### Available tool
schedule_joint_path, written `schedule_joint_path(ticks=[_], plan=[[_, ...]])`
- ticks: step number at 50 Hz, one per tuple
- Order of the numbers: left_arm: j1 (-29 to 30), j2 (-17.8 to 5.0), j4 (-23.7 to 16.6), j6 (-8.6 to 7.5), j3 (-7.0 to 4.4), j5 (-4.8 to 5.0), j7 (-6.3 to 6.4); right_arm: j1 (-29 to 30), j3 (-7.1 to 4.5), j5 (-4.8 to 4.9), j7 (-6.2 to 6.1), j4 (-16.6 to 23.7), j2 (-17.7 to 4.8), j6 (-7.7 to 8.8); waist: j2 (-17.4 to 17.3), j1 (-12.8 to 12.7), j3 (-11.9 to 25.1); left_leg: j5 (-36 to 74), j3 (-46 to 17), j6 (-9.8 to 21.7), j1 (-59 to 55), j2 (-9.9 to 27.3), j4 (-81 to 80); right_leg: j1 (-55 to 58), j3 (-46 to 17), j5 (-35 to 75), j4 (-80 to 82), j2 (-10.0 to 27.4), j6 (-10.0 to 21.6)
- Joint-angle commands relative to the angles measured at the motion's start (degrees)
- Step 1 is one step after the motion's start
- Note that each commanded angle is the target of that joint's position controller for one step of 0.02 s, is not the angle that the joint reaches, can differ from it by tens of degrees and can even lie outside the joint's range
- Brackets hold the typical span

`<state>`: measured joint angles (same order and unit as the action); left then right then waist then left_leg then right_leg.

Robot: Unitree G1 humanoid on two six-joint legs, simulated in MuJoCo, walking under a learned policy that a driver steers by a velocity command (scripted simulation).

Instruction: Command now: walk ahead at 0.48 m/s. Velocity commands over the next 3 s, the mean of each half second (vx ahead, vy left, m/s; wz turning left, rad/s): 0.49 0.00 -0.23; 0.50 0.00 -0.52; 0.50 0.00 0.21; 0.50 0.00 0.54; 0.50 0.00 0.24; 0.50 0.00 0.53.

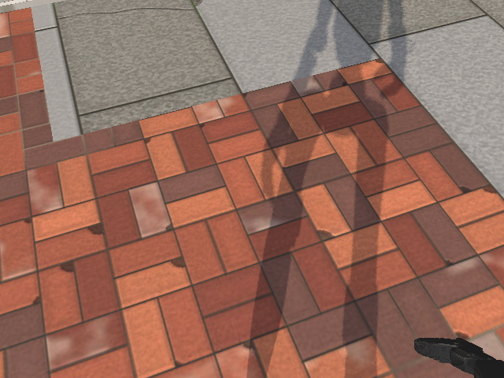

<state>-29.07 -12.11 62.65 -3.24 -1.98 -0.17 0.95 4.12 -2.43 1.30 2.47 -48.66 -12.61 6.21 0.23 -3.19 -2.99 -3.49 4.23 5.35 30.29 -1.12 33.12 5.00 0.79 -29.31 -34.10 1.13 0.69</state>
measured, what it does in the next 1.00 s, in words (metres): walks ahead, turning right: right foot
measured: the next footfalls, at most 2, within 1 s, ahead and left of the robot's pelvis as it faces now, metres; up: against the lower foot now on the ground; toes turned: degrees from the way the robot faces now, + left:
right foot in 0.52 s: +0.47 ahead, -0.16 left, +0.00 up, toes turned -13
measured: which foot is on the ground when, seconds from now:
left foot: down 0.00-0.54, up 0.56-1.00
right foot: up 0.00-0.50, down 0.52-1.00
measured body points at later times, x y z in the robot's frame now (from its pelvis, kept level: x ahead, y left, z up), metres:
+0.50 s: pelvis +0.29 -0.03 +0.01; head +0.32 -0.05 +0.46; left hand +0.51 +0.17 -0.09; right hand +0.23 -0.30 -0.14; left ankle +0.13 +0.10 -0.71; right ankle +0.43 -0.16 -0.70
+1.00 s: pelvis +0.58 -0.10 +0.02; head +0.60 -0.12 +0.47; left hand +0.72 +0.16 -0.09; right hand +0.70 -0.41 -0.06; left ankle +0.77 -0.04 -0.70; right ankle +0.43 -0.15 -0.71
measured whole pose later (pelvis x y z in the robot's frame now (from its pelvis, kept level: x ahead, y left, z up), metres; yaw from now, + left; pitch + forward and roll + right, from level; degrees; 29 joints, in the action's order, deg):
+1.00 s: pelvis +0.58 -0.10 +0.02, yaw -25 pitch +3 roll +0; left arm -21.9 -15.9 46.3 -3.0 -4.9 1.0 1.0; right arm 0.1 -2.5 0.1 1.3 -44.6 -15.4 7.3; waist -2.1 -4.4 -0.2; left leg 1.1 -3.0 0.0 29.4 0.3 26.3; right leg -2.9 -10.5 -22.5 -23.5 -5.8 3.7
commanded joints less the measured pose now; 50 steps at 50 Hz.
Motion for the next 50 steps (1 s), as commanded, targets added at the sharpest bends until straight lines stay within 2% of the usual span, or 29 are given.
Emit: schedule_joint_path(ticks=[1, 2, 3, 4, 5, 6, 8, 10, 13, 16, 21, 22, 24, 25, 26, 27, 28, 29, 30, 31, 32, 33, 36, 39, 42, 45, 47, 49, 50], plan=[[-2.33, -3.39, -4.43, -3.54, 0.12, 1.72, -1.13, -26.87, -3.41, -0.62, -0.48, -5.64, -11.54, -0.53, -10.29, 11.05, 22.83, -20.19, -48.31, 15.01, -53.84, 21.98, -16.57, -42.52, -9.95, -2.05, -46.37, -3.09, 1.62], [3.86, -6.53, -6.9, -4.51, -0.84, 3.23, -1.11, -20.74, -2.7, -0.29, -0.57, -4.86, -9.23, -0.18, -8.75, 9.33, 12.86, -15.41, -38.17, 12.2, -45.01, 20.36, -17.5, -46.65, -7.9, 2.14, -47.17, -0.16, 2.53], [7.34, -7.28, -7.8, -4.94, -1.04, 3.07, -0.55, -15.37, -2.1, -0.47, -0.39, -3.65, -7.66, 0.31, -2.15, 7.13, 8.6, -7.0, -30.38, 10.49, -34.98, 18.55, -18.97, -43.86, -6.8, 7.83, -44.21, 3.09, 2.85], [8.75, -7.33, -7.96, -4.67, -1.76, 2.24, 0.01, -12.76, -1.7, -1.2, -0.05, -3.49, -6.13, 0.74, -0.27, 5.06, 5.97, -1.01, -24.62, 9.31, -27.23, 16.5, -20.23, -40.71, -5.92, 10.88, -40.88, 5.04, 2.78], [7.13, -6.3, -7.83, -3.82, -2.0, 1.83, 0.16, -12.06, -1.16, -1.81, 0.13, -3.98, -4.56, 0.99, -1.39, 2.82, 5.64, 0.79, -20.51, 8.76, -22.74, 14.62, -21.9, -36.82, -6.29, 12.45, -38.86, 6.67, 2.9], [5.9, -4.7, -7.71, -3.01, -1.97, 1.74, 0.26, -12.63, -0.99, -1.74, 0.24, -4.7, -4.11, 1.02, -2.64, 1.91, 5.14, 0.89, -18.62, 8.95, -20.22, 13.84, -23.42, -35.09, -6.01, 12.74, -36.84, 7.15, 2.83], [6.48, -3.52, -8.2, -1.63, -2.0, 1.96, 0.34, -14.11, -1.19, -1.53, -0.39, -5.94, -5.42, 1.2, -3.48, 1.05, 2.57, 0.73, -14.24, 9.21, -16.66, 13.61, -26.25, -35.99, -5.33, 13.5, -32.93, 8.24, 2.17], [11.47, -4.67, -10.29, -1.03, -2.32, 1.54, 0.44, -15.96, -1.64, -1.89, -1.43, -6.82, -7.53, 1.29, -3.15, 1.72, 0.36, 0.5, -11.59, 9.17, -16.53, 13.9, -28.19, -40.84, -5.44, 18.77, -28.05, 8.98, 0.99], [17.2, -4.81, -12.33, -1.22, -2.37, 1.3, -0.21, -18.26, -1.81, -1.96, -2.52, -7.4, -8.62, 1.05, -2.56, 3.31, -0.36, 3.36, -6.78, 7.26, -19.56, 12.94, -28.47, -44.41, -5.67, 29.04, -17.93, 7.99, 0.78], [23.65, -3.9, -14.53, -1.58, -1.75, 1.32, -1.18, -20.33, -1.77, -1.58, -3.06, -7.66, -9.49, 0.91, -2.24, 5.49, -1.04, 4.71, -1.92, 5.49, -21.75, 12.29, -28.84, -42.58, -2.64, 35.9, -8.01, 5.95, 1.13], [31.03, -3.77, -18.96, -1.44, -1.12, 1.49, -3.18, -25.12, -2.12, -0.89, -3.27, -9.2, -10.41, -0.81, -1.62, 7.71, -2.89, 9.24, 1.22, 4.11, -34.55, 16.06, -24.14, -47.07, -0.24, 30.73, -1.29, 4.44, 2.89], [31.33, -4.18, -19.85, -1.43, -1.23, 1.51, -3.65, -24.91, -2.32, -0.74, -3.37, -9.05, -10.92, -1.33, -2.1, 7.25, -2.73, 13.44, 1.83, 3.56, -36.49, 16.79, -21.93, -46.84, 0.74, 27.68, -0.72, 3.82, 3.63], [28.22, -6.26, -20.66, -1.31, -2.18, 1.5, -4.34, -22.88, -2.83, -0.71, -3.77, -7.82, -12.68, -2.27, -4.48, 4.44, 0.66, 32.99, 3.93, 2.08, -37.85, 17.1, -13.83, -39.74, 4.29, 21.68, -0.71, 0.46, 5.63], [22.08, -8.21, -19.66, -1.19, -3.34, 1.58, -4.47, -21.78, -2.98, -0.87, -4.03, -7.13, -13.15, -2.87, -5.22, 0.89, 4.46, 41.66, 5.4, 1.05, -36.73, 16.34, -4.98, -31.44, 5.95, 20.61, -0.21, -2.12, 6.97], [12.47, -11.68, -17.31, -1.02, -5.32, 1.73, -4.06, -21.22, -2.62, -0.98, -4.29, -6.24, -12.5, -3.23, -3.84, -3.75, 9.57, 41.02, 6.98, -0.9, -31.15, 13.81, 7.97, -17.63, 5.25, 23.08, 2.54, -4.32, 9.1], [3.68, -17.8, -16.04, -0.41, -7.24, 1.64, -2.74, -22.5, -1.64, -2.24, -4.28, -4.33, -10.42, -2.59, 5.4, -5.7, 16.41, 19.55, 7.86, -3.49, -15.57, 10.5, 27.8, 0.37, -12.52, 23.78, 3.25, 6.97, 13.51], [5.61, -19.91, -17.42, -0.78, -7.16, 1.66, -2.91, -26.4, 0.62, -2.17, -2.99, -2.18, -3.19, -0.29, 16.61, -0.17, 23.24, -27.14, -0.97, -6.29, 7.96, -2.98, 46.89, 17.75, -46.81, 13.83, 14.14, 19.39, 24.93], [4.57, -14.98, -17.47, -0.95, -5.72, 0.97, -2.95, -20.49, -0.73, -0.2, -1.96, -1.3, -9.25, 2.31, 9.74, -3.45, 23.19, -26.39, -10.82, -4.08, 14.39, 0.51, 49.8, 18.28, -45.99, 12.54, 17.62, 18.2, 21.96], [7.09, -11.99, -17.92, -1.26, -4.98, 0.66, -2.67, -15.97, -1.07, 1.37, -1.61, 0.34, -10.61, 3.42, 7.17, -3.14, 15.94, -21.94, -9.99, -2.59, 16.84, 3.04, 47.86, 12.21, -36.35, 16.95, 17.13, 15.95, 19.26], [11.4, -10.76, -18.93, -1.59, -4.52, 0.65, -2.79, -14.8, -1.01, 0.74, -1.97, 0.34, -9.82, 3.65, -0.13, -0.26, 10.71, -17.7, -9.62, -2.56, 14.22, 5.69, 42.26, 2.4, -29.08, 24.08, 17.82, 13.43, 17.64], [14.75, -9.08, -20.0, -1.73, -4.0, 0.51, -2.72, -14.71, -1.72, -0.45, -2.46, -0.03, -10.47, 3.09, -1.43, 1.78, 8.63, -15.78, -9.39, -3.07, 10.01, 7.5, 36.88, -4.63, -24.23, 29.58, 18.57, 11.56, 16.46], [16.29, -8.54, -20.78, -1.73, -3.67, 0.06, -2.6, -15.54, -1.97, -0.86, -2.48, 0.15, -10.23, 2.16, -0.56, 3.48, 7.42, -14.88, -9.6, -3.63, 6.32, 8.33, 34.64, -9.55, -22.26, 32.23, 19.91, 10.18, 16.21], [14.85, -10.73, -20.9, -1.9, -4.18, 0.78, -1.7, -14.77, -2.0, -2.01, -2.84, 1.57, -8.17, 0.25, 0.52, 4.63, 5.33, -11.37, -8.07, -6.64, 4.83, 7.86, 26.26, -15.75, -18.15, 36.83, 22.14, 8.38, 16.75], [12.05, -12.25, -20.67, -1.52, -4.66, 1.14, -0.5, -7.56, -1.69, -2.24, -3.07, 4.15, -7.14, 0.01, 1.67, 2.61, 3.23, -0.69, -7.35, -8.46, 5.68, 5.9, 12.87, -17.78, -15.16, 34.48, 22.4, 5.8, 14.83], [9.96, -12.31, -20.28, -1.06, -4.75, 1.27, -0.2, -1.95, -1.17, -1.64, -2.59, 6.11, -6.02, 0.46, 4.0, 0.31, 2.57, 8.68, -6.63, -8.12, 1.31, 3.02, 1.04, -19.43, -14.19, 28.75, 21.43, 3.83, 11.97], [7.72, -12.06, -19.36, -0.78, -4.8, 1.61, -0.2, 1.11, -1.37, -0.96, -2.08, 8.05, -7.34, 0.92, 5.05, -0.76, 2.45, 9.38, -7.81, -7.4, -0.34, 1.94, -3.4, -16.48, -17.73, 26.18, 18.89, 5.37, 11.08], [7.11, -11.33, -19.03, -0.49, -4.62, 1.48, 0.18, 0.57, -1.66, -0.97, -1.43, 8.23, -8.65, 1.55, 5.58, -0.43, 2.85, 7.25, -8.39, -6.35, -0.57, 2.29, -5.69, -11.9, -19.96, 25.89, 15.88, 7.35, 10.73], [7.02, -11.2, -18.79, -0.1, -4.58, 1.05, 0.48, -1.83, -1.99, -1.11, -1.02, 7.81, -9.65, 2.27, 6.98, 0.84, 3.27, 2.78, -7.45, -4.61, -3.37, 2.18, -6.55, -8.96, -21.56, 30.03, 12.74, 8.79, 10.18], [7.7, -10.78, -18.99, 0.07, -4.33, 0.85, 0.45, -5.94, -2.45, -1.33, -1.04, 6.59, -10.4, 2.53, 7.42, 2.98, 4.78, 2.02, -5.62, -3.08, -8.06, 1.26, -8.37, -7.96, -20.37, 36.54, 9.23, 7.65, 9.33]])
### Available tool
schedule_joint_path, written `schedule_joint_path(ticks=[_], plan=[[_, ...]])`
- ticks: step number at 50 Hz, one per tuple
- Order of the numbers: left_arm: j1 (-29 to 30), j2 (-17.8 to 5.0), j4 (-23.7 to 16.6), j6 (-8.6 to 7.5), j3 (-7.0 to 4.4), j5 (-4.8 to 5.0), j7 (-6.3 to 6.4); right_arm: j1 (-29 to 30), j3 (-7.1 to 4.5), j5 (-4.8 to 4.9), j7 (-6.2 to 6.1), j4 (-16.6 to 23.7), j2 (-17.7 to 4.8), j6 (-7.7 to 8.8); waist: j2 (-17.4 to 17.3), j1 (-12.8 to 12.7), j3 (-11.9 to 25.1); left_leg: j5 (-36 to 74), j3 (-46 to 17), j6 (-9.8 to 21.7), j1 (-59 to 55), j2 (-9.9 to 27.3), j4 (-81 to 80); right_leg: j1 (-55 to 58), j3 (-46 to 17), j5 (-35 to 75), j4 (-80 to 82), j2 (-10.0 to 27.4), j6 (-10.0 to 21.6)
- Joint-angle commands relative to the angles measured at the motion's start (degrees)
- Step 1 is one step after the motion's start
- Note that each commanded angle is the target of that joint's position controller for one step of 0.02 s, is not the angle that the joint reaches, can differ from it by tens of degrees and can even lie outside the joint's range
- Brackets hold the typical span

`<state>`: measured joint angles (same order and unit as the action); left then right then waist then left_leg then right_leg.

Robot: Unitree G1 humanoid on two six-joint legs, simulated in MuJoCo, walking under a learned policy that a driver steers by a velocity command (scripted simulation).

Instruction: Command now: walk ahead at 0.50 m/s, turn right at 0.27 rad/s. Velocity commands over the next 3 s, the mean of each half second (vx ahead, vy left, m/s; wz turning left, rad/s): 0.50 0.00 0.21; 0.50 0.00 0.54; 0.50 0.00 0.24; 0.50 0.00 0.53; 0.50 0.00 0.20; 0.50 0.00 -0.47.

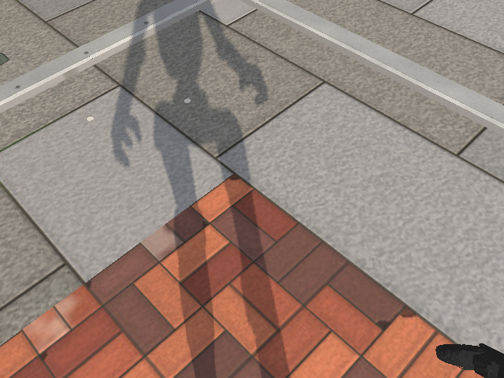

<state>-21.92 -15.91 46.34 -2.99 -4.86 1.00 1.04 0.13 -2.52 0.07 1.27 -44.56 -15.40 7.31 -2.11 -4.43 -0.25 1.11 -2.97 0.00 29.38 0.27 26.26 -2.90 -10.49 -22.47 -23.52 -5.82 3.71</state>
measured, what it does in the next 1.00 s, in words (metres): walks ahead, turning left: left foot, then right foot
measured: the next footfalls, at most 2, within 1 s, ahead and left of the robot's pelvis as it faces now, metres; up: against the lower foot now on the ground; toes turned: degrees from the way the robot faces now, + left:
left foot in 0.02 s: +0.19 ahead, +0.12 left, +0.00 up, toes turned -3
right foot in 0.50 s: +0.42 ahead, -0.09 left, +0.00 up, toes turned +13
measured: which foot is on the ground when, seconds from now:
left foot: up 0.00-0.00, down 0.02-0.50, up 0.52-0.98, down 1.00-1.00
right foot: down 0.00-0.04, up 0.06-0.48, down 0.50-1.00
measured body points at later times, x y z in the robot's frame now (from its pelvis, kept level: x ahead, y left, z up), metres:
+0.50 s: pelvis +0.27 +0.00 +0.00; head +0.29 +0.01 +0.45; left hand +0.48 +0.26 -0.05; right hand +0.29 -0.28 -0.13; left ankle +0.15 +0.12 -0.73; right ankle +0.38 -0.10 -0.74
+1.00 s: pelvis +0.50 +0.10 -0.02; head +0.53 +0.13 +0.43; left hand +0.36 +0.37 -0.14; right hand +0.82 +0.01 -0.08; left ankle +0.56 +0.24 -0.74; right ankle +0.39 -0.10 -0.72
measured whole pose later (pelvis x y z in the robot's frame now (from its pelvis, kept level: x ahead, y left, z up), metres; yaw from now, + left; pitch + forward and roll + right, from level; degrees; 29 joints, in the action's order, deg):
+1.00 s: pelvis +0.50 +0.10 -0.02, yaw +28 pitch +2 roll -2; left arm -20.8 -17.8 48.3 -3.2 -5.0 1.2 0.8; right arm -2.7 -3.3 1.2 3.3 -34.5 -16.1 1.6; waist -1.5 -4.2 -2.3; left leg -6.2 2.4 5.9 30.2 0.6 34.2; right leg 2.8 13.9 -27.5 -27.9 5.0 -3.3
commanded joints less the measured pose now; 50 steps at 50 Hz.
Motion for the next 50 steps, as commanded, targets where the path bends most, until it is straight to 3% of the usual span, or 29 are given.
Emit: schedule_joint_path(ticks=[1, 2, 3, 4, 5, 6, 7, 8, 10, 13, 15, 20, 22, 23, 24, 25, 26, 27, 28, 29, 31, 35, 40, 44, 45, 47, 48, 49, 50], plan=[[0.99, -5.42, -3.22, -0.21, -0.78, -0.7, 0.13, -8.39, -3.19, -0.76, -0.04, 0.91, -9.58, 1.64, 8.93, 6.91, 6.96, -1.76, 0.44, 4.87, -17.02, 1.73, -0.53, -1.47, -6.49, 34.84, -9.78, 11.64, 4.81], [-0.76, -3.49, -4.09, -0.35, 0.21, -1.72, 0.09, -17.38, -3.91, -1.2, -0.13, -0.12, -12.67, 1.54, 2.32, 9.37, 15.27, -0.53, -10.46, 9.65, -32.76, 10.48, 2.1, -10.27, -2.2, 24.54, -25.77, 7.28, 2.57], [-9.21, -0.64, -3.91, -1.16, 1.0, 0.18, -0.25, -23.57, -5.28, -0.71, 0.45, -3.41, -16.19, 0.57, -17.93, 6.63, 19.8, -14.4, -36.79, 19.13, -48.99, 20.5, -5.35, -31.24, 3.14, -5.53, -44.16, -0.55, -1.96], [-6.96, -5.36, -3.39, -1.67, 0.6, 0.64, -0.25, -22.49, -3.84, 1.37, 0.93, -2.78, -10.97, 0.41, -12.2, 7.95, 15.51, -27.28, -43.07, 18.14, -48.3, 20.37, -9.61, -39.38, 0.25, -10.11, -50.09, 2.74, -1.7], [0.79, -7.94, -4.93, -2.04, 0.02, 0.66, -0.41, -18.22, -2.96, 1.54, 0.87, -1.5, -7.99, 0.03, -6.07, 8.79, 7.52, -26.62, -35.38, 15.71, -41.15, 18.2, -10.26, -42.21, 1.56, -4.65, -50.69, 5.5, -1.44], [5.74, -7.55, -6.12, -2.51, 0.2, -0.22, -0.32, -15.26, -2.55, 0.72, 0.83, -0.36, -7.49, -0.48, -0.62, 8.33, 3.77, -20.13, -29.44, 14.68, -33.87, 15.67, -10.99, -40.76, 3.62, -0.71, -48.6, 7.3, -1.42], [8.07, -6.84, -7.11, -3.02, 0.05, -1.23, -0.24, -13.77, -2.35, 0.37, 0.81, -0.05, -7.11, -0.76, 0.88, 7.17, 1.15, -13.09, -25.9, 14.74, -28.59, 13.89, -11.76, -39.68, 4.36, 1.78, -44.58, 8.75, -1.64], [7.88, -6.09, -7.56, -3.24, -0.02, -1.71, -0.27, -13.5, -2.0, -0.08, 0.66, 0.1, -6.55, -0.8, -0.41, 5.77, 1.67, -7.5, -23.23, 14.39, -25.86, 12.12, -12.34, -36.43, 4.46, 3.26, -41.32, 9.92, -1.83], [7.31, -4.18, -8.08, -3.21, 0.32, -1.75, -0.38, -14.63, -1.93, 0.36, 0.35, -0.25, -6.33, -1.04, -2.91, 4.7, 2.64, -1.9, -19.53, 14.82, -23.72, 10.12, -13.34, -33.45, 5.81, 2.81, -34.73, 10.04, -2.9], [12.33, -2.13, -9.88, -3.08, 1.28, -1.7, -0.33, -16.29, -2.91, 1.16, -0.87, -0.53, -9.27, -1.58, -2.88, 5.51, 1.71, -0.48, -15.85, 14.86, -19.21, 9.03, -14.9, -30.52, 7.75, 7.86, -22.63, 8.98, -4.81], [16.12, -1.81, -10.68, -3.24, 1.6, -1.28, -0.61, -17.5, -3.22, 1.4, -1.39, -0.62, -10.0, -2.13, -2.91, 6.71, 0.97, -1.75, -13.99, 13.49, -16.48, 7.66, -15.11, -27.03, 8.0, 15.82, -15.33, 7.64, -5.45], [22.27, -3.65, -12.86, -4.03, 1.07, -0.22, -1.4, -22.13, -3.21, 1.84, -1.86, -1.16, -9.54, -3.58, -3.75, 8.29, 0.38, -6.87, -17.08, 11.4, -17.06, 7.84, -11.21, -20.72, 6.85, 21.15, -5.75, 5.03, -5.69], [20.76, -4.95, -12.79, -4.48, 0.42, -0.05, -1.44, -21.59, -3.37, 1.81, -2.07, -0.66, -9.73, -3.98, -4.55, 6.37, 0.65, -9.02, -19.59, 10.14, -17.44, 8.01, -8.21, -15.93, 6.82, 19.41, -2.61, 5.03, -4.63], [17.65, -5.76, -11.93, -4.62, -0.12, -0.18, -1.26, -21.07, -3.15, 1.72, -2.12, -0.26, -8.83, -4.08, -4.54, 4.51, 1.59, -9.2, -19.61, 8.96, -16.46, 6.67, -5.35, -10.88, 7.1, 18.86, -0.7, 5.49, -3.52], [12.41, -7.47, -11.02, -4.74, -0.92, -0.65, -0.81, -20.15, -2.61, 1.38, -2.08, 0.52, -7.09, -3.94, -3.98, 1.71, 4.47, -8.74, -17.94, 7.16, -13.47, 4.22, 0.97, -2.56, 5.43, 17.63, -0.27, 8.4, -1.7], [3.17, -11.08, -10.07, -4.64, -1.9, -1.44, -0.23, -19.51, -1.36, 0.45, -1.93, 2.06, -3.3, -3.6, 3.12, -2.12, 11.66, -16.4, -12.23, 4.71, -6.27, 0.24, 17.56, 10.61, -4.1, 14.44, -0.42, 18.85, 2.05], [-0.58, -15.34, -8.23, -3.49, -2.93, -1.88, -0.58, -26.11, -0.42, 1.87, -1.91, 4.23, -0.71, -2.79, 21.38, 0.94, 16.82, -35.5, -5.09, 2.57, 10.59, -4.86, 32.79, 22.53, -27.39, 3.84, 4.57, 30.8, 10.64], [0.49, -10.51, -8.35, -3.34, -2.07, -1.29, -0.9, -25.45, -1.63, 2.68, -2.12, 3.02, -6.54, -2.88, 15.91, 0.34, 11.99, -33.93, -5.88, 1.84, 17.32, -0.28, 41.44, 19.08, -31.26, -6.34, 6.78, 30.64, 10.87], [2.44, -7.1, -8.65, -3.34, -1.1, -0.97, -0.89, -20.79, -2.41, 2.25, -2.05, 3.37, -8.97, -3.27, 10.56, -0.4, 5.75, -28.65, -5.74, 1.68, 18.62, 1.42, 44.1, 13.41, -22.83, -3.81, 7.27, 27.86, 8.76], [5.46, -5.68, -8.81, -3.28, -0.46, -1.25, -1.07, -19.18, -2.51, 1.73, -2.03, 3.42, -8.25, -3.7, 7.21, 0.99, 3.02, -24.48, -4.67, 1.15, 16.52, 3.0, 43.81, 7.77, -15.78, 2.92, 8.42, 25.0, 7.37], [8.9, -3.96, -8.12, -3.22, 0.11, -1.73, -1.27, -17.46, -2.67, 1.44, -1.47, 4.45, -6.56, -4.39, 8.41, 3.25, -0.52, -20.02, -4.11, 0.61, 13.52, 5.58, 40.79, 0.08, -6.53, 11.72, 11.35, 21.53, 6.36], [8.74, -5.91, -6.31, -4.02, -0.85, -1.42, -1.23, -14.36, -2.11, 1.26, -0.71, 6.97, -3.89, -5.32, 7.06, 3.96, -1.07, -13.79, -2.8, -0.81, 13.31, 6.65, 35.53, -2.7, 2.93, 22.51, 14.72, 20.97, 7.59], [7.46, -8.63, -4.27, -3.4, -1.59, -1.11, -0.69, -6.81, -1.24, 1.16, 0.86, 9.49, -2.76, -4.85, 5.49, 1.76, -2.12, -0.71, 0.25, -0.27, 10.37, 5.92, 19.9, -1.53, 12.87, 27.06, 14.88, 19.75, 5.95], [4.38, -10.78, -2.37, -2.43, -2.2, 0.0, -0.58, -0.6, -1.17, 1.41, 2.02, 12.56, -3.29, -4.91, 5.41, 0.2, -3.99, -2.25, 3.21, 1.87, 9.22, 4.73, 12.72, 3.14, 16.29, 28.33, 13.37, 21.57, 4.39], [3.99, -11.26, -2.01, -2.07, -2.37, 0.28, -0.55, 0.15, -1.34, 1.4, 2.27, 13.26, -3.74, -4.96, 5.59, 0.38, -4.13, -4.59, 4.06, 2.74, 8.87, 4.14, 11.62, 4.86, 17.08, 31.19, 11.98, 22.14, 3.87], [4.07, -12.96, -1.88, -1.29, -2.81, 0.6, -0.26, -1.4, -2.21, 1.13, 2.49, 13.9, -5.42, -5.23, 7.19, 2.4, -1.86, -10.57, 7.26, 5.05, 3.23, 0.9, 10.37, 6.97, 19.44, 48.25, 5.29, 22.27, 2.61], [4.19, -13.78, -1.91, -0.81, -3.0, 0.75, -0.03, -5.79, -3.21, 1.04, 2.37, 13.18, -7.12, -5.43, 7.75, 5.24, 1.22, -12.49, 8.98, 6.51, -3.48, -1.61, 9.52, 6.77, 20.83, 57.36, -2.08, 21.67, 1.85], [4.53, -13.22, -2.15, -0.47, -2.66, 0.85, 0.26, -15.0, -4.93, 1.21, 1.87, 10.8, -9.89, -5.64, 6.62, 10.31, 6.01, -9.21, 9.56, 8.62, -16.78, -4.2, 6.13, 2.35, 22.76, 59.29, -13.79, 19.78, 0.19], [2.49, -10.24, -2.68, -0.83, -1.24, -0.5, 0.33, -24.29, -6.52, 1.2, 0.62, 8.71, -13.78, -6.1, 0.39, 13.89, 11.73, -7.51, -1.99, 11.95, -35.97, 2.5, 5.25, -12.66, 22.51, 41.29, -30.77, 17.85, -1.98]])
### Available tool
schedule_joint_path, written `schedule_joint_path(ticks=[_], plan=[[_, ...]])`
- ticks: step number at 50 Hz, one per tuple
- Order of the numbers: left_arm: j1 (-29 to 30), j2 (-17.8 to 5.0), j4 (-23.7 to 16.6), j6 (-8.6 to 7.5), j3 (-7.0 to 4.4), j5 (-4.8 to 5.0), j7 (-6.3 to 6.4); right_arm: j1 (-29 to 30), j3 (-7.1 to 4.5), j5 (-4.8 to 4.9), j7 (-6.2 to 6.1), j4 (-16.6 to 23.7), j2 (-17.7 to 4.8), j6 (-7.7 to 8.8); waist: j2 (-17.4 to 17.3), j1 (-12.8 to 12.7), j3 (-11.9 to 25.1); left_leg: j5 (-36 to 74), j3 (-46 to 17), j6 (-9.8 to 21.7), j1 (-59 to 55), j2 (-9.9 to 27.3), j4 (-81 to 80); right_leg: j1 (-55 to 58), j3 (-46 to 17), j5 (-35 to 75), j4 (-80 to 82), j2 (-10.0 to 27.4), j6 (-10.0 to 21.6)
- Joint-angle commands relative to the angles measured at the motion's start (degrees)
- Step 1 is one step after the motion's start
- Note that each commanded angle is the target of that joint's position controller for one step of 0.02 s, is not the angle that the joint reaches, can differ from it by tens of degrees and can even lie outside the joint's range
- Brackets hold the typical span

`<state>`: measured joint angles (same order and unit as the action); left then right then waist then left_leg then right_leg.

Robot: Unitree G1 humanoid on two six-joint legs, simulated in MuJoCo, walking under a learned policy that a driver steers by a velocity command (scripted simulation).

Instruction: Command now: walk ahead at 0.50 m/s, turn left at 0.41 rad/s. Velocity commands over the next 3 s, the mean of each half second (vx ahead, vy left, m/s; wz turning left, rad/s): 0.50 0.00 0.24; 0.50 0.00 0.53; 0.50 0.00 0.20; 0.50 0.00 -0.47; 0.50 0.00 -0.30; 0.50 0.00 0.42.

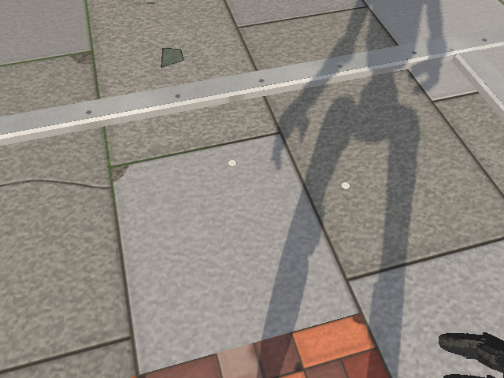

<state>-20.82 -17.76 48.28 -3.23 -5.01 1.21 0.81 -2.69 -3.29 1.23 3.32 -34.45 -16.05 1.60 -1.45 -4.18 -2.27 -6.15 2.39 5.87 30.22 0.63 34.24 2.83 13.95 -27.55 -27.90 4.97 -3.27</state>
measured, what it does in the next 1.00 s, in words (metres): walks ahead, turning left: right foot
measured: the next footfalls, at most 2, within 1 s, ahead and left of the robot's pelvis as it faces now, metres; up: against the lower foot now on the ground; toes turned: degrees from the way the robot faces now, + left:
right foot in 0.52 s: +0.47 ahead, -0.12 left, +0.00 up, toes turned +7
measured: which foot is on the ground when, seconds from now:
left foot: down 0.00-0.54, up 0.56-1.00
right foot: down 0.00-0.00, up 0.02-0.50, down 0.52-1.00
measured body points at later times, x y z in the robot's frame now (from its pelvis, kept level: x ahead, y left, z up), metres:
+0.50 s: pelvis +0.28 -0.01 +0.01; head +0.31 +0.00 +0.46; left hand +0.49 +0.24 -0.06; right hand +0.29 -0.30 -0.11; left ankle +0.12 +0.09 -0.71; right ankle +0.44 -0.13 -0.71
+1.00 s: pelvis +0.53 +0.04 +0.01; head +0.55 +0.07 +0.46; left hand +0.44 +0.33 -0.12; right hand +0.81 -0.10 -0.06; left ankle +0.62 +0.20 -0.70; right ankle +0.44 -0.13 -0.71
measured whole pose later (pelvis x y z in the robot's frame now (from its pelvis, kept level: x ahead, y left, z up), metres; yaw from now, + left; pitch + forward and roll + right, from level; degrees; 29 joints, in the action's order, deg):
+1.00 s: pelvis +0.53 +0.04 +0.01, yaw +23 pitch +1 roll -3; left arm -16.7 -17.5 49.7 -3.6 -5.0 1.3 0.0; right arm -5.8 -3.7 1.1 2.7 -36.9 -15.4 0.4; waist -1.2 -4.3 -2.3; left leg -6.7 1.9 3.7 33.3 4.6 37.3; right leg 5.0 16.0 -21.4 -16.4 2.3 -3.2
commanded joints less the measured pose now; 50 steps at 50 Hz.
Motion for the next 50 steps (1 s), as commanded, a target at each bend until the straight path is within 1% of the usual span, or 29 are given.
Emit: schedule_joint_path(ticks=[1, 2, 3, 4, 5, 6, 8, 10, 13, 17, 19, 21, 24, 25, 26, 27, 28, 29, 30, 31, 32, 33, 35, 37, 41, 44, 47, 49, 50], plan=[[-4.91, -0.12, -7.23, -2.1, 1.86, -2.41, -0.55, -19.26, -5.7, 0.03, -1.83, -0.97, -18.63, 0.29, -14.34, 6.01, 19.81, -8.49, -40.45, 16.13, -53.05, 18.22, -8.95, -42.06, -7.44, -6.26, -45.74, -3.83, 2.06], [-0.25, -5.86, -6.11, -3.71, 0.88, 0.17, -1.33, -22.53, -4.31, -0.29, -1.68, -0.39, -13.43, 0.79, -6.72, 11.34, 25.62, -13.08, -47.63, 16.53, -53.45, 21.32, -15.48, -46.04, -18.15, -6.43, -51.51, -3.34, 2.84], [5.13, -8.06, -7.56, -4.08, 0.19, 2.16, -1.51, -20.33, -3.48, -0.82, -1.4, -1.47, -11.03, 1.43, -4.6, 11.65, 16.55, -7.5, -37.38, 13.55, -47.15, 19.55, -15.61, -49.93, -17.55, -1.66, -51.28, -0.94, 3.71], [6.69, -7.26, -7.59, -4.14, 0.54, 1.52, -1.13, -16.54, -2.86, -0.61, -1.42, -1.61, -9.51, 1.79, -1.55, 9.32, 11.39, -1.59, -29.14, 11.18, -38.16, 17.06, -15.64, -48.02, -17.1, 3.41, -46.86, 1.84, 4.19], [7.11, -7.1, -6.87, -3.74, 0.35, 0.28, -0.78, -12.76, -2.22, -1.03, -1.43, -1.56, -7.43, 2.06, -1.06, 7.15, 8.08, 3.74, -23.28, 9.58, -30.5, 14.79, -16.58, -44.65, -17.11, 6.63, -43.17, 3.56, 4.0], [4.94, -7.07, -6.1, -2.82, 0.14, 0.17, -0.89, -10.69, -1.66, -1.66, -1.38, -1.38, -5.86, 2.48, -2.37, 4.88, 7.02, 7.08, -19.39, 8.81, -25.5, 13.18, -18.42, -40.57, -17.9, 9.21, -41.46, 4.8, 3.95], [2.07, -4.99, -4.7, -1.0, 0.38, 0.31, -0.92, -9.68, -1.78, -1.72, -1.3, -2.4, -5.8, 3.65, -2.51, 3.05, 6.28, 9.47, -14.73, 8.94, -20.89, 12.57, -22.2, -37.27, -17.83, 12.33, -39.47, 4.92, 3.2], [5.02, -4.07, -5.8, -0.36, 0.55, -0.79, -0.4, -10.67, -1.96, -1.42, -1.39, -3.97, -6.8, 4.37, -1.1, 2.98, 3.51, 12.57, -12.48, 9.22, -18.83, 11.46, -24.48, -39.26, -17.33, 16.45, -35.04, 4.9, 2.2], [10.77, -2.91, -7.77, -0.96, 0.86, -1.68, -0.41, -12.69, -2.0, -0.93, -2.33, -5.52, -7.26, 3.85, -0.45, 4.25, 1.55, 15.58, -9.97, 8.31, -21.38, 9.44, -25.09, -42.99, -16.67, 25.43, -24.21, 3.96, 1.02], [19.01, -1.03, -9.8, -2.14, 1.66, -1.1, -1.61, -16.86, -2.4, -0.31, -3.26, -7.59, -8.75, 2.9, -1.0, 7.46, -0.41, 9.29, -9.36, 6.65, -22.98, 8.4, -25.08, -40.35, -15.39, 34.34, -9.04, 0.53, 0.74], [22.27, -1.34, -10.85, -2.58, 1.7, -0.77, -2.29, -19.2, -2.54, 0.03, -3.45, -8.76, -9.1, 2.45, -1.49, 8.54, -1.32, 7.6, -11.22, 6.7, -25.23, 9.61, -23.44, -40.04, -15.72, 33.86, -5.18, -0.66, 1.03], [24.02, -2.24, -11.75, -3.16, 1.5, -0.66, -2.95, -20.47, -2.72, 0.29, -3.8, -9.58, -9.25, 1.9, -2.21, 8.46, -1.46, 7.69, -13.55, 6.26, -28.18, 11.13, -20.58, -39.51, -16.55, 31.42, -2.04, -1.51, 1.92], [20.2, -4.65, -11.04, -3.89, 0.6, -0.65, -3.21, -19.76, -3.16, 0.1, -4.3, -9.91, -9.96, 1.18, -4.78, 5.53, 0.53, 12.29, -16.37, 4.41, -29.77, 12.14, -15.39, -31.58, -16.05, 25.26, 0.48, -3.04, 3.97], [14.69, -6.12, -9.57, -4.08, -0.28, -0.75, -2.9, -18.85, -2.94, -0.06, -4.32, -9.68, -9.5, 0.99, -4.65, 2.38, 3.73, 18.46, -15.15, 3.1, -28.56, 9.88, -9.55, -22.99, -14.53, 25.18, 2.5, -4.21, 5.43], [6.4, -8.84, -8.01, -4.25, -1.34, -1.45, -2.38, -18.48, -2.07, -0.61, -4.23, -8.92, -7.37, 1.01, -3.31, -1.4, 11.09, 16.45, -12.99, 1.13, -22.66, 6.4, 2.0, -8.07, -17.01, 26.89, -0.11, -0.44, 8.08], [-1.56, -13.86, -7.28, -4.03, -2.61, -2.65, -1.76, -22.59, -0.67, -0.87, -4.2, -6.82, -2.59, 1.57, 7.16, -2.0, 21.35, -1.41, -8.14, -2.83, -3.64, -1.04, 23.39, 14.94, -35.13, 22.85, -0.98, 13.62, 14.5], [-3.3, -12.21, -6.48, -3.47, -2.19, -2.1, -2.04, -25.58, -0.16, 0.36, -4.01, -6.44, -2.02, 2.37, 19.76, -1.07, 27.4, -28.27, -10.22, -4.27, 8.63, -4.07, 36.3, 21.81, -55.6, 11.3, 7.14, 20.42, 19.42], [-0.28, -7.47, -7.04, -3.1, -0.83, -1.38, -1.89, -22.13, -1.72, 1.53, -3.95, -6.7, -7.97, 2.39, 13.04, -1.8, 18.65, -25.55, -12.32, -4.39, 13.82, -0.43, 41.42, 15.53, -50.42, 3.81, 9.54, 18.66, 16.92], [2.68, -5.27, -7.25, -2.69, -0.18, -1.25, -1.57, -17.53, -2.03, 1.43, -3.94, -5.68, -8.9, 2.17, 9.21, -1.35, 11.77, -20.77, -10.04, -4.35, 14.7, 2.14, 41.27, 7.58, -41.81, 4.52, 10.6, 16.7, 14.76], [5.99, -4.06, -6.91, -2.55, 0.26, -1.51, -1.55, -15.5, -2.04, 0.88, -3.94, -5.19, -8.1, 1.88, 6.54, 0.4, 6.91, -16.86, -9.02, -4.53, 12.68, 4.02, 38.53, -0.65, -35.85, 9.21, 12.73, 14.28, 13.98], [8.38, -2.55, -6.77, -2.73, 0.67, -1.83, -1.54, -15.3, -2.4, 0.46, -3.93, -5.27, -7.44, 1.27, 7.4, 2.19, 4.34, -14.31, -9.24, -4.56, 10.1, 5.75, 35.71, -6.19, -30.94, 12.98, 14.66, 12.29, 13.34], [9.92, -2.61, -6.55, -2.95, 0.6, -2.08, -1.55, -16.64, -2.36, 0.64, -3.79, -5.52, -6.19, 0.5, 8.75, 3.64, 3.12, -12.82, -8.98, -4.76, 6.9, 6.65, 34.56, -10.26, -27.33, 15.14, 16.56, 11.35, 13.13], [11.09, -3.31, -5.82, -3.67, 0.13, -1.9, -1.59, -16.54, -2.1, 0.58, -3.82, -5.14, -4.2, -0.74, 7.86, 4.62, 1.6, -10.72, -8.26, -5.35, 6.12, 7.28, 32.77, -13.53, -22.0, 20.01, 19.31, 11.16, 14.04], [10.81, -4.68, -4.91, -4.0, -0.46, -1.92, -1.39, -14.43, -2.04, 0.11, -3.92, -4.01, -3.82, -1.15, 6.2, 4.7, 0.69, -6.57, -8.61, -5.98, 8.37, 7.69, 28.92, -12.99, -18.05, 23.88, 20.56, 11.48, 14.67], [9.97, -6.35, -3.82, -3.34, -1.03, -1.76, -0.8, -8.89, -1.53, 0.12, -2.57, -2.53, -2.78, -0.39, 4.89, 3.03, -0.25, 4.97, -6.13, -5.79, 7.96, 7.17, 15.75, -9.94, -9.37, 28.63, 20.68, 9.62, 13.25], [7.48, -7.99, -2.82, -2.44, -1.55, -1.14, -0.51, -2.91, -1.03, 0.06, -1.38, -0.53, -2.06, -0.1, 4.06, 0.64, -1.88, 7.15, -2.82, -4.99, 6.9, 6.24, 8.05, -6.88, -6.05, 28.83, 20.4, 10.42, 12.54], [5.85, -9.58, -1.78, -1.29, -2.17, -0.08, -0.59, 0.17, -1.24, 0.11, -0.62, 1.51, -3.0, -0.33, 4.31, 0.32, -3.14, 2.68, -1.22, -3.17, 7.56, 5.39, 4.01, -1.09, -4.63, 31.72, 18.1, 12.37, 11.43], [6.39, -11.14, -1.68, -0.53, -2.68, 0.67, -0.47, -1.15, -2.03, -0.2, -0.42, 2.12, -4.61, -0.59, 5.55, 2.27, -1.34, -3.26, 1.48, -1.08, 3.41, 2.62, 2.82, 1.67, -2.92, 46.71, 12.03, 12.69, 10.28], [6.95, -11.88, -1.79, -0.12, -2.91, 1.09, -0.38, -4.74, -2.88, -0.25, -0.52, 1.55, -6.05, -0.79, 6.3, 4.7, 1.39, -5.77, 3.35, 0.26, -2.12, 0.23, 2.4, 1.99, -1.78, 56.43, 5.61, 12.16, 9.55]])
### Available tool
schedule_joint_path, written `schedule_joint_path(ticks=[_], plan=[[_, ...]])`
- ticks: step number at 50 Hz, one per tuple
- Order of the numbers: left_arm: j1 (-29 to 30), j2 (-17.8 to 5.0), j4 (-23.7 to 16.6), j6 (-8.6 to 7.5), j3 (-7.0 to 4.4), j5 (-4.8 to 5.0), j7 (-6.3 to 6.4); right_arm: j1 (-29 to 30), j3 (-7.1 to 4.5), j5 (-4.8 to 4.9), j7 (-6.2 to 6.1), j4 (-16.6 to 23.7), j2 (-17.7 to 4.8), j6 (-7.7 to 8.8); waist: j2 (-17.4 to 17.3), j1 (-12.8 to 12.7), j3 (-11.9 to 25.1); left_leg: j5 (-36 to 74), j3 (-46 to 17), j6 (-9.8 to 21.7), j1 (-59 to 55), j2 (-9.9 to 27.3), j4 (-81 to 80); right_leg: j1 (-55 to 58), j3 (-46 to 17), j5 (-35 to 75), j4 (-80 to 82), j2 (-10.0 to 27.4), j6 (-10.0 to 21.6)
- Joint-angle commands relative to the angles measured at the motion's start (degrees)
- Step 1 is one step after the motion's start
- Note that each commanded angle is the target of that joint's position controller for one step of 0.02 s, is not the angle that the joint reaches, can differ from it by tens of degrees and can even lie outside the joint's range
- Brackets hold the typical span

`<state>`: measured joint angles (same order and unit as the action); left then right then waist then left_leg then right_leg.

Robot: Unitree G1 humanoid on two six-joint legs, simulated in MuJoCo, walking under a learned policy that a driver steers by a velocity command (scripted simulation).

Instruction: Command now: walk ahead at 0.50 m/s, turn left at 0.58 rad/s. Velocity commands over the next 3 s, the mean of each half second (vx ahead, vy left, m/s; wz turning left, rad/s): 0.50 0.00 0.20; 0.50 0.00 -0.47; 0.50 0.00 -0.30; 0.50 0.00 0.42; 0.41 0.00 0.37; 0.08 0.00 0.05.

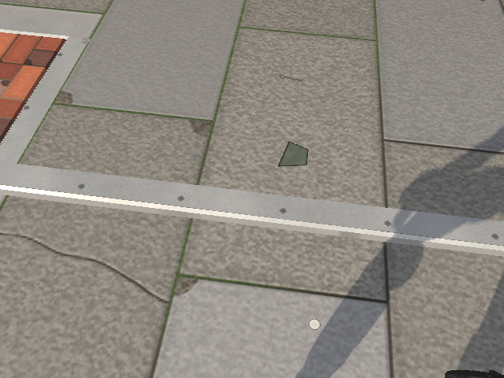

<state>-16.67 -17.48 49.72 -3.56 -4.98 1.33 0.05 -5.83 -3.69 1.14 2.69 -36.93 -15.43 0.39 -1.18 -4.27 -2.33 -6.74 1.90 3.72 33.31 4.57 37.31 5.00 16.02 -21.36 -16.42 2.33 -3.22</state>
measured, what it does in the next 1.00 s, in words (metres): walks ahead: left foot, then right foot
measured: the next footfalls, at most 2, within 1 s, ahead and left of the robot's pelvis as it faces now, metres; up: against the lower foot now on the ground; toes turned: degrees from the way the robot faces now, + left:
left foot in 0.04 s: +0.18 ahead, +0.11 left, +0.00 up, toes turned +4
right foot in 0.58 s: +0.53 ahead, -0.07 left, +0.00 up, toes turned -1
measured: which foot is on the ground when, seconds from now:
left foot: up 0.00-0.02, down 0.04-0.58, up 0.60-1.00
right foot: down 0.00-0.04, up 0.06-0.56, down 0.58-1.00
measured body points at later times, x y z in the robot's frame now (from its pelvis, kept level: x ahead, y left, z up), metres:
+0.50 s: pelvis +0.28 +0.03 +0.01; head +0.31 +0.04 +0.46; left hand +0.45 +0.28 -0.09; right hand +0.36 -0.25 -0.10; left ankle +0.14 +0.11 -0.73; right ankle +0.48 -0.09 -0.69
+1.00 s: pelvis +0.59 +0.01 +0.01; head +0.62 +0.00 +0.46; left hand +0.71 +0.29 -0.10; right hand +0.76 -0.27 -0.06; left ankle +0.78 +0.13 -0.70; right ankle +0.49 -0.07 -0.73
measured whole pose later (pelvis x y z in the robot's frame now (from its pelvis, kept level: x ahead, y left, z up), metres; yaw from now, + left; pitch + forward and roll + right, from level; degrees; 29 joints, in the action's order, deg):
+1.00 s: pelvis +0.59 +0.01 +0.01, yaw -13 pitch +3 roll +0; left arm -19.0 -17.4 41.8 -1.8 -3.7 1.5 0.6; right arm -3.3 -1.5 0.1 0.7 -37.9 -16.2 5.8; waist -1.2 -4.7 -1.1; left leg -0.8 -6.1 -3.6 32.1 1.2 30.0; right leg -6.8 -10.9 -19.0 -24.2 -6.5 3.6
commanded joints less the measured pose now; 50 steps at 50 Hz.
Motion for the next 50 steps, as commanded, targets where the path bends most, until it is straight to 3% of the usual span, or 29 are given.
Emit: schedule_joint_path(ticks=[1, 2, 3, 4, 5, 6, 7, 8, 9, 11, 14, 17, 19, 23, 25, 27, 28, 29, 30, 31, 32, 33, 34, 35, 36, 39, 43, 46, 50], plan=[[3.87, -11.87, -3.44, 0.68, -2.77, 1.32, 0.43, -9.81, -3.96, 0.05, -0.19, 1.89, -8.91, 0.3, 5.07, 9.73, 5.66, -2.84, 5.42, 4.29, -16.31, -6.84, -4.19, -2.83, -1.82, 54.98, -17.1, 12.83, 8.02], [2.87, -9.67, -3.86, 0.58, -1.85, 0.24, 0.66, -20.38, -6.16, 0.32, -1.16, -1.17, -13.32, -0.14, 1.41, 14.15, 11.19, -0.91, 0.49, 6.82, -33.99, -6.27, -5.35, -14.25, -1.28, 45.01, -33.22, 10.47, 5.34], [-1.03, -1.14, -7.09, -0.38, 0.83, -2.81, 0.31, -19.75, -7.16, 1.02, -1.96, -1.2, -20.5, 0.04, -15.52, 7.96, 13.13, -6.85, -29.24, 15.65, -50.71, 8.44, -9.7, -40.26, -3.37, -5.82, -54.25, 0.39, 1.34], [1.92, -3.49, -8.35, -2.67, 1.11, -1.03, -0.26, -20.23, -5.89, 0.43, -1.31, 1.64, -18.07, 1.48, -11.43, 10.0, 23.7, -18.47, -51.28, 21.7, -56.01, 14.97, -19.92, -48.44, -18.78, -14.55, -63.68, -3.98, 1.43], [8.1, -7.72, -9.93, -3.96, 0.09, 1.42, -0.77, -18.75, -4.58, -0.04, -0.9, 0.92, -13.61, 2.57, -6.09, 11.62, 16.61, -15.6, -44.3, 18.16, -52.79, 13.83, -21.85, -54.09, -20.77, -8.87, -63.68, -0.98, 2.78], [9.07, -7.04, -10.22, -4.74, 0.47, 1.14, -0.71, -16.37, -3.99, 0.04, -0.94, 0.74, -11.9, 3.13, -3.88, 9.77, 11.57, -11.09, -36.88, 16.0, -45.61, 11.57, -21.19, -53.18, -20.53, -3.84, -59.07, 1.5, 3.98], [8.9, -6.97, -9.39, -4.94, 0.36, -0.51, -0.25, -12.02, -3.33, -0.06, -1.08, 1.29, -10.02, 3.2, -0.55, 7.18, 8.34, -4.66, -31.13, 14.09, -37.69, 9.22, -20.96, -49.16, -20.72, -0.39, -53.93, 3.52, 3.89], [7.96, -7.66, -8.92, -4.52, -0.11, -1.39, -0.17, -9.16, -2.67, -0.62, -1.35, 2.22, -8.41, 3.23, -1.11, 5.08, 7.02, 1.56, -27.23, 13.33, -31.99, 7.54, -21.82, -44.77, -21.16, 1.94, -50.28, 4.67, 3.67], [6.21, -7.59, -8.16, -3.69, -0.21, -1.28, -0.49, -7.66, -2.17, -1.15, -1.64, 2.69, -7.38, 3.22, -1.69, 3.77, 6.75, 5.3, -24.64, 13.03, -29.06, 7.2, -22.95, -42.06, -20.75, 3.55, -48.53, 5.42, 3.29], [4.69, -5.63, -6.97, -2.31, 0.23, -1.51, -0.77, -8.01, -1.98, -1.12, -2.1, 1.91, -7.45, 3.75, -1.04, 3.3, 6.1, 13.29, -19.47, 13.18, -25.73, 6.68, -24.58, -40.35, -18.92, 6.37, -44.61, 5.6, 1.9], [8.98, -3.68, -7.91, -1.32, 1.08, -1.31, -0.8, -10.19, -2.07, -1.23, -2.81, -0.13, -8.79, 4.23, -1.29, 4.88, 3.09, 15.23, -12.92, 11.45, -24.42, 5.29, -27.01, -42.61, -18.1, 16.55, -35.94, 5.88, 0.6], [13.03, -2.93, -8.55, -1.45, 1.56, -0.63, -1.38, -11.32, -1.76, -1.41, -2.99, -1.71, -8.85, 4.49, -1.88, 6.98, 0.89, 10.37, -7.72, 8.65, -24.68, 3.72, -28.7, -41.46, -17.14, 27.95, -25.73, 4.61, 1.31], [15.96, -2.59, -9.4, -1.6, 1.86, -0.19, -1.85, -12.54, -1.82, -1.44, -2.92, -3.06, -9.42, 4.78, -1.91, 8.45, -0.78, 7.36, -6.31, 7.95, -25.94, 4.7, -29.93, -40.89, -16.53, 31.67, -21.18, 3.59, 2.07], [19.38, -2.72, -11.4, -1.86, 2.03, 0.2, -3.23, -14.56, -2.08, -1.26, -2.84, -5.79, -9.69, 4.27, -0.98, 9.87, -2.98, 10.56, -4.05, 7.18, -35.56, 8.06, -27.93, -45.68, -17.22, 27.73, -16.14, 1.9, 4.41], [19.58, -2.78, -12.36, -2.09, 2.04, -0.04, -4.11, -14.52, -2.26, -1.03, -3.16, -6.43, -10.03, 3.56, -1.33, 9.35, -2.52, 18.43, -2.98, 6.21, -39.92, 9.39, -24.67, -46.39, -16.18, 22.72, -14.96, 0.75, 5.98], [15.83, -4.28, -12.21, -1.95, 1.34, -0.42, -4.37, -12.94, -2.57, -1.12, -3.77, -6.0, -11.32, 2.85, -3.58, 6.88, 1.33, 38.78, -0.96, 4.55, -41.77, 9.02, -17.68, -39.96, -12.9, 16.86, -15.34, -2.5, 7.95], [11.03, -6.11, -11.36, -1.7, 0.37, -0.56, -4.15, -12.2, -2.67, -1.2, -4.19, -5.68, -11.95, 2.35, -4.56, 4.18, 4.93, 49.09, 0.25, 3.52, -41.84, 8.16, -10.5, -33.52, -11.13, 14.63, -15.68, -4.82, 9.2], [2.97, -8.6, -9.67, -1.55, -1.03, -0.59, -3.63, -11.18, -2.42, -1.13, -4.65, -5.26, -11.8, 1.93, -3.46, -0.41, 9.46, 51.4, 2.59, 1.61, -37.47, 6.05, 1.1, -21.63, -10.97, 17.49, -13.42, -6.53, 11.1], [-5.93, -13.02, -8.67, -1.09, -2.29, -0.69, -2.76, -12.4, -1.45, -2.21, -5.14, -3.9, -9.97, 2.34, 3.02, -3.36, 16.29, 33.41, 3.79, -0.73, -23.63, 3.68, 18.99, -3.62, -25.07, 21.26, -14.16, 2.94, 15.22], [-6.78, -15.76, -8.57, -1.38, -2.75, -0.13, -2.98, -19.64, 0.84, -3.03, -3.69, -2.65, -2.56, 3.91, 17.05, 2.33, 22.61, -22.4, -1.26, -4.67, 1.71, -9.36, 38.0, 16.44, -56.65, 10.04, -9.06, 15.8, 26.55], [-8.43, -10.29, -8.52, -1.19, -1.5, 0.32, -2.71, -13.99, 0.23, -1.33, -2.64, -2.87, -7.65, 5.86, 10.51, -2.41, 23.88, -24.82, -9.72, -3.68, 8.5, -7.6, 42.65, 19.17, -60.87, 2.64, -3.19, 15.23, 25.0], [-5.64, -8.98, -9.15, -1.08, -1.09, -0.1, -2.22, -8.33, -0.19, 0.65, -1.98, -0.65, -9.46, 7.12, 7.96, -2.77, 15.6, -19.75, -9.47, -2.79, 12.38, -4.72, 41.27, 12.99, -52.95, 3.88, -1.68, 13.93, 22.57], [-2.26, -8.7, -10.11, -0.98, -0.97, -0.36, -1.96, -5.62, 0.14, 0.15, -2.16, 0.07, -8.97, 7.83, 1.8, -1.08, 10.69, -15.82, -8.56, -2.46, 11.11, -2.38, 36.87, 4.5, -47.76, 8.76, -0.87, 11.99, 21.22], [0.71, -7.68, -10.97, -0.87, -0.62, -0.57, -1.8, -4.49, -0.24, -1.2, -2.49, 0.26, -9.18, 7.91, -0.46, 1.04, 6.8, -13.91, -8.0, -3.04, 8.5, -0.97, 32.0, -3.29, -43.87, 15.34, 0.2, 10.34, 20.75], [2.3, -6.97, -11.92, -0.89, -0.21, -1.31, -1.51, -5.38, -0.48, -1.72, -2.61, 0.45, -9.18, 7.45, 0.99, 3.1, 5.91, -12.97, -8.22, -3.55, 4.65, -0.06, 29.97, -8.39, -41.65, 20.1, 1.58, 9.06, 20.94], [3.48, -7.31, -12.58, -0.82, -0.35, -0.85, -0.88, -7.65, -0.13, -2.21, -2.97, 0.4, -7.29, 5.77, 3.11, 5.31, 4.17, -12.06, -6.34, -6.23, 1.71, 0.62, 21.88, -16.43, -36.28, 27.01, 3.64, 6.98, 21.31], [1.65, -9.44, -12.01, -0.09, -1.12, -0.12, 0.33, 0.03, 1.08, -2.29, -3.03, 2.13, -4.58, 5.51, 4.44, 2.7, 2.63, 4.07, -4.47, -8.48, -3.18, -1.98, 4.28, -22.87, -29.79, 24.68, 3.2, 1.89, 17.52], [-1.81, -9.2, -11.02, 0.84, -1.15, 0.18, 0.65, 4.6, 1.09, -1.15, -2.49, 2.89, -4.82, 5.96, 5.79, 0.31, 3.53, 10.58, -4.61, -8.82, -7.24, -4.62, -3.45, -21.53, -31.83, 19.92, 0.88, 2.06, 15.66], [-2.55, -8.56, -10.92, 1.67, -1.11, 0.21, 0.94, 4.61, -0.25, -0.67, -1.83, 3.31, -7.7, 6.73, 7.64, 1.7, 3.59, 4.4, -6.93, -6.14, -9.3, -5.0, -9.3, -14.42, -39.69, 15.07, -5.61, 4.88, 13.58]])
Over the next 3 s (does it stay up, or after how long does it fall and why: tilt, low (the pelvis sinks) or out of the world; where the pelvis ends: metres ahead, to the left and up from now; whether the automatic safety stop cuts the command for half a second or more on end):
stays up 1.48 -0.10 0.05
